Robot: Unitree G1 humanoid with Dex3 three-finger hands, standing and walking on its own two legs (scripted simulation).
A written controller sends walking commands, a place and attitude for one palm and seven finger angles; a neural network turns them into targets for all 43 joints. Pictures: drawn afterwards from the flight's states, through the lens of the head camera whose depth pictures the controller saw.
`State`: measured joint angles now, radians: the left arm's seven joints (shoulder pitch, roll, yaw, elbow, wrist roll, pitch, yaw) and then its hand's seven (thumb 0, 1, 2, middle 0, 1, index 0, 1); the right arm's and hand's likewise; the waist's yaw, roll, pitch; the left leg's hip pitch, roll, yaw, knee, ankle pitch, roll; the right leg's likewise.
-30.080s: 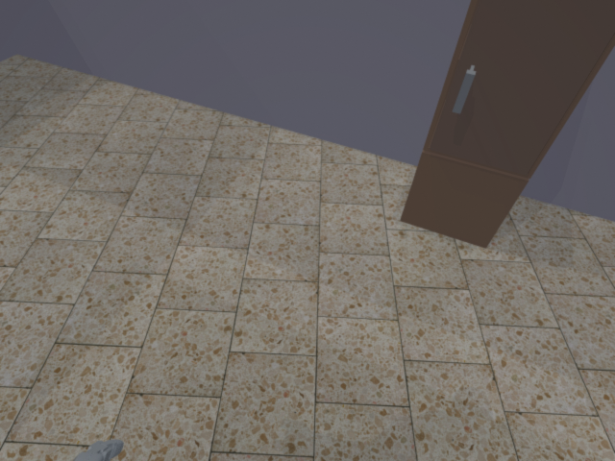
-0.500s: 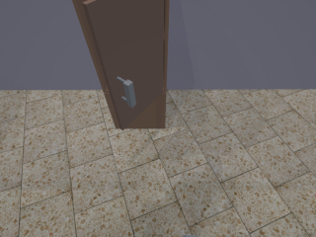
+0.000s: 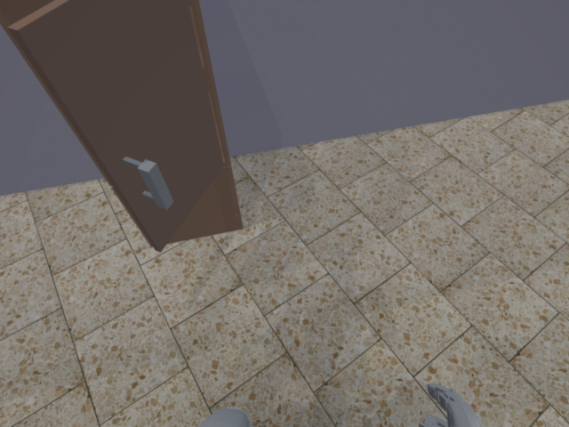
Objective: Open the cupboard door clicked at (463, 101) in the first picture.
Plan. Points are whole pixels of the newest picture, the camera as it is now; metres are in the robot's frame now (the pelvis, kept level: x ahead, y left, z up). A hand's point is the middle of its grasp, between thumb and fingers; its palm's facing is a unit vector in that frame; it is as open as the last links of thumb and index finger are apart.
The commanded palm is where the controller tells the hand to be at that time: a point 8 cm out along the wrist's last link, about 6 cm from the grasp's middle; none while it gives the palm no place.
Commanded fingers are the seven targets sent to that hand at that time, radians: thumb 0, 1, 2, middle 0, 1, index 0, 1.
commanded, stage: walk to a spot facing it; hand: left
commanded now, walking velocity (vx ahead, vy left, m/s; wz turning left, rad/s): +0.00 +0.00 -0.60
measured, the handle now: (147, 182) +0.54 +0.35 -0.09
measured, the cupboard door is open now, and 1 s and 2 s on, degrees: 53 53 53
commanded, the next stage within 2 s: none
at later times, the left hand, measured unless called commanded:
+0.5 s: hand (205, 386) +0.18 +0.16 -0.17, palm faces -0.32 -0.90 -0.29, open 7.4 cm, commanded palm none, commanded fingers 0.00 0.90 0.90 -0.20 -0.30 -0.20 -0.30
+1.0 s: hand (322, 313) +0.32 -0.03 -0.17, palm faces -0.63 -0.75 -0.21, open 7.4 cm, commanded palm none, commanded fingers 0.00 0.90 0.90 -0.20 -0.30 -0.20 -0.30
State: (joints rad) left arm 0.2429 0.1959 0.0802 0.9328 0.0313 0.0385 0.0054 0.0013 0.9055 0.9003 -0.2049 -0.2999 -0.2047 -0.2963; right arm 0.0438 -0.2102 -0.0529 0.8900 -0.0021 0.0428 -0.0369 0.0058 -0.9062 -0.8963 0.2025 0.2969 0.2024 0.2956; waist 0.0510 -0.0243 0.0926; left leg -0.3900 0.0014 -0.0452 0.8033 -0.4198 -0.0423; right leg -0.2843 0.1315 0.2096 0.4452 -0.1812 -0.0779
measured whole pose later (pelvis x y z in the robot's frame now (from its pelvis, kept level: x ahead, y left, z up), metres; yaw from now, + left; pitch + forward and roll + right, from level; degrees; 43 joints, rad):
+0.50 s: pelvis +0.01 -0.01 -0.02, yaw -18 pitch +1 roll +1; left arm 0.13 0.25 0.07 0.88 0.03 0.04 0.00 0.00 0.91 0.90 -0.20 -0.30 -0.20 -0.30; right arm 0.19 -0.27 -0.05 0.92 -0.01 0.06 -0.03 0.01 -0.91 -0.90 0.20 0.30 0.20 0.30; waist -0.02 0.01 0.15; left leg -0.43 0.08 0.04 1.05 -0.52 -0.06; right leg -0.35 0.02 0.03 0.63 -0.29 -0.03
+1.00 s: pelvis +0.09 -0.10 -0.03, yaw -36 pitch +1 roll +0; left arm 0.06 0.23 0.07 0.88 0.02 -0.02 -0.06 0.00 0.91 0.90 -0.20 -0.30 -0.20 -0.30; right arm 0.41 -0.22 -0.02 0.99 -0.02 0.00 0.00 0.01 -0.90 -0.90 0.21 0.30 0.21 0.30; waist -0.06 0.01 0.11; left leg -0.27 0.19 0.14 0.92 -0.51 -0.07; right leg -0.40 -0.02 -0.10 0.67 -0.30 -0.06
